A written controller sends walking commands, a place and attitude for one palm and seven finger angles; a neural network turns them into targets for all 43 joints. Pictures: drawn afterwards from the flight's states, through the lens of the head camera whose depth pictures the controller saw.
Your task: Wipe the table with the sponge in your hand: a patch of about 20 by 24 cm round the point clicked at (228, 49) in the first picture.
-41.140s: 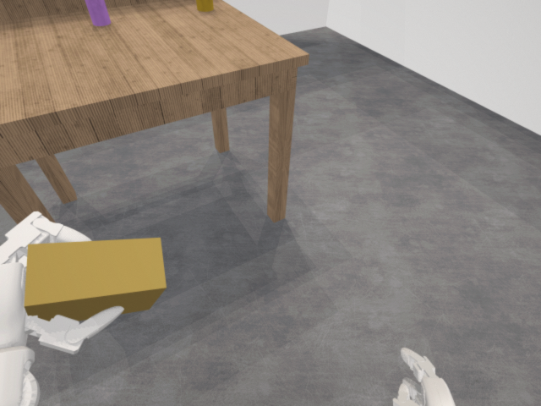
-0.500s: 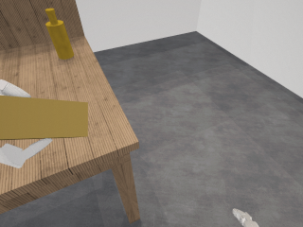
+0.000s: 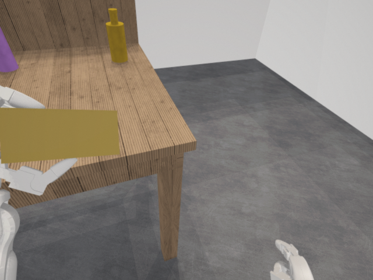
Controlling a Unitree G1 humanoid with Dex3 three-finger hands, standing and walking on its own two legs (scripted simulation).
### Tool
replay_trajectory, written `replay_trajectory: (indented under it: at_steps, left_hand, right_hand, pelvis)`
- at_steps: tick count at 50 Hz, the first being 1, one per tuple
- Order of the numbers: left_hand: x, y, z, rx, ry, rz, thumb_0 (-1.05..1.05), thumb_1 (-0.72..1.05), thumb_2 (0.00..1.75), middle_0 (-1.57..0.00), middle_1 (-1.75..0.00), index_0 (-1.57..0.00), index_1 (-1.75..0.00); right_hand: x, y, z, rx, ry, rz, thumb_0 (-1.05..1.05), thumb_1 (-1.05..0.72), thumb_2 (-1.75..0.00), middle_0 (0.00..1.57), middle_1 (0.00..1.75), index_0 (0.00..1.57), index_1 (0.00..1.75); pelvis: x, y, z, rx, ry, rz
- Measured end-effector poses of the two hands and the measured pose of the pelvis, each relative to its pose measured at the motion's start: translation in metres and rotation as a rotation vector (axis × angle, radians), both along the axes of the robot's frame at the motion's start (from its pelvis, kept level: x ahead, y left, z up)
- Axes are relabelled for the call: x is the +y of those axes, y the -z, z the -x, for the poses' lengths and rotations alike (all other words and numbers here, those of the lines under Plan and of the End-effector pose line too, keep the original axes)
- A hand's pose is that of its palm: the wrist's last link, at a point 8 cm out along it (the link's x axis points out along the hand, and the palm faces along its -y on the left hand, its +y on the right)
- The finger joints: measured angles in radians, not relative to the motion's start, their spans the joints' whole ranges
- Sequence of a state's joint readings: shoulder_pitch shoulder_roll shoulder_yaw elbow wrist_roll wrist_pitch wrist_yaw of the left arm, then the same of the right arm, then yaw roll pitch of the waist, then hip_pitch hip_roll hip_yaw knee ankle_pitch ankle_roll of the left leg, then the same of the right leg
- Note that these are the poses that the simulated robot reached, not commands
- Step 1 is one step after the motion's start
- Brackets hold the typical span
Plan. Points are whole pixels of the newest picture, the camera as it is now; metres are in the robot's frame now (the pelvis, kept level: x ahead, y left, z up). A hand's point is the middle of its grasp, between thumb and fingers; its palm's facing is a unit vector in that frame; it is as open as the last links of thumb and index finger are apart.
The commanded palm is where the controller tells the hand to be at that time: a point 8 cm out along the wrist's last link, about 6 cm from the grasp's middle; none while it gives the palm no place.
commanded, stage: step back with the hand held close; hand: left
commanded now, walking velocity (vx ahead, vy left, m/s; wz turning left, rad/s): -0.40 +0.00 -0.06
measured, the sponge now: (79, 136) +0.24 +0.19 +0.26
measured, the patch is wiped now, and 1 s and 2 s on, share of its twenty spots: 1.00 1.00 1.00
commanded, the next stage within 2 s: stop stepping back and stand still in 0.24 s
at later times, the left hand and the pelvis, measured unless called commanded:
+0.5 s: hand out of the picture +0.07 +0.23 +0.29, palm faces +0.39 -0.86 -0.32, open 10.2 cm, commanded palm +0.02 +0.30 +0.30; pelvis -0.15 +0.02 +0.01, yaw -3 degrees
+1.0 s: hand out of the picture +0.00 +0.25 +0.30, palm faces +0.44 -0.85 -0.27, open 10.3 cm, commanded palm -0.05 +0.30 +0.30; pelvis -0.22 +0.03 +0.02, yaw -3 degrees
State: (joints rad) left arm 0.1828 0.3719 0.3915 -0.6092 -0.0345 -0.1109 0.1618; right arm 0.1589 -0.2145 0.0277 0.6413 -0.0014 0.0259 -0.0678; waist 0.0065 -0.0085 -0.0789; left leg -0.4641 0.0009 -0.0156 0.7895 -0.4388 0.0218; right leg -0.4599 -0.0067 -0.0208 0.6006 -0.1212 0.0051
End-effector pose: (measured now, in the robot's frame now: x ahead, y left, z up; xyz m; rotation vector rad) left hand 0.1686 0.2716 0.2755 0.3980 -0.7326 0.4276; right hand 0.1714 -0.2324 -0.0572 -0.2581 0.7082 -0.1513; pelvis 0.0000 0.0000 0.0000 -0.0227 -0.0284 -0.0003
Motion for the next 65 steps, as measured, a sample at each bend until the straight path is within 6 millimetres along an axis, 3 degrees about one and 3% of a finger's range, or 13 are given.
replay_trajectory:
  at_steps: [6,10,16,20,25,29,35,40,47,54,61,65]
  left_hand:
    - [0.012,-0.009,0.043,-0.028,-0.01,-0.072,-0.01,-0.55,1.06,-0.72,-1.32,-0.75,-1.34]
    - [0.02,-0.017,0.067,-0.02,-0.046,-0.016,-0.01,-0.55,1.06,-0.72,-1.32,-0.75,-1.34]
    - [-0.005,-0.014,0.095,0.022,0.019,-0.018,-0.01,-0.54,1.07,-0.71,-1.33,-0.74,-1.34]
    - [-0.015,-0.017,0.111,0.066,0.108,-0.073,-0.01,-0.55,1.07,-0.72,-1.32,-0.75,-1.34]
    - [0.005,-0.014,0.13,0.06,0.113,-0.115,-0.01,-0.55,1.07,-0.72,-1.32,-0.75,-1.34]
    - [0.023,-0.01,0.151,0.086,0.049,-0.076,-0.01,-0.55,1.07,-0.72,-1.32,-0.75,-1.34]
    - [0.015,-0.018,0.187,0.089,0.012,-0.05,-0.01,-0.55,1.07,-0.72,-1.32,-0.75,-1.34]
    - [0.002,-0.025,0.208,0.044,0.055,-0.079,-0.01,-0.55,1.07,-0.72,-1.32,-0.75,-1.34]
    - [0.014,-0.029,0.206,0.047,0.056,-0.062,-0.01,-0.55,1.07,-0.72,-1.32,-0.75,-1.34]
    - [0.026,-0.017,0.199,0.07,0.028,-0.089,-0.01,-0.55,1.07,-0.72,-1.32,-0.75,-1.34]
    - [0.012,-0.015,0.197,0.112,0.006,-0.124,-0.01,-0.55,1.07,-0.72,-1.33,-0.75,-1.34]
    - [0.007,-0.019,0.195,0.1,0.032,-0.114,-0.01,-0.55,1.07,-0.72,-1.32,-0.75,-1.34]
  right_hand:
    - [0.013,-0.004,0.038,-0.018,0.02,-0.003,0.01,-0.9,-0.9,0.21,0.3,0.2,0.3]
    - [0.02,0.002,0.071,0.008,0.02,-0.065,0.01,-0.9,-0.9,0.21,0.3,0.2,0.3]
    - [0.022,0.015,0.114,0.044,-0.006,-0.099,0.01,-0.9,-0.9,0.21,0.3,0.2,0.3]
    - [0.019,0.002,0.149,0.075,0.055,-0.08,0.02,-0.9,-0.9,0.21,0.3,0.2,0.3]
    - [0.007,-0.005,0.185,0.017,0.131,-0.018,0.01,-0.9,-0.9,0.21,0.3,0.2,0.31]
    - [0.007,-0.012,0.219,0.018,0.151,-0.008,0.01,-0.9,-0.9,0.21,0.3,0.2,0.3]
    - [0.014,-0.003,0.257,0.047,0.11,-0.059,0.01,-0.9,-0.9,0.2,0.3,0.2,0.3]
    - [0.013,0.012,0.274,0.106,0.082,-0.067,0.01,-0.9,-0.9,0.21,0.3,0.2,0.3]
    - [0.011,0.003,0.287,0.074,0.136,-0.048,0.02,-0.9,-0.9,0.21,0.3,0.2,0.3]
    - [0.016,0.006,0.279,0.017,0.147,-0.041,0.01,-0.9,-0.9,0.2,0.3,0.2,0.3]
    - [0.029,0.024,0.265,0.057,0.066,-0.12,0.01,-0.9,-0.9,0.2,0.3,0.2,0.3]
    - [0.03,0.019,0.254,0.085,0.056,-0.118,0.02,-0.9,-0.9,0.21,0.3,0.2,0.3]
  pelvis:
    - [0.007,0.0,0.039,-0.013,-0.009,0.041]
    - [0.005,-0.008,0.061,-0.009,0.011,0.046]
    - [0.002,-0.008,0.105,0.028,0.048,0.008]
    - [0.007,-0.02,0.127,0.026,0.064,-0.028]
    - [0.023,-0.012,0.154,0.036,0.048,0.009]
    - [0.026,-0.018,0.177,0.016,0.066,-0.008]
    - [0.019,-0.025,0.2,0.016,0.057,-0.007]
    - [0.018,-0.021,0.22,0.002,0.064,-0.018]
    - [0.025,-0.026,0.224,0.0,0.06,-0.05]
    - [0.035,-0.014,0.225,-0.003,0.068,-0.046]
    - [0.024,-0.011,0.215,-0.007,0.048,-0.018]
    - [0.024,-0.019,0.209,-0.005,0.051,-0.026]
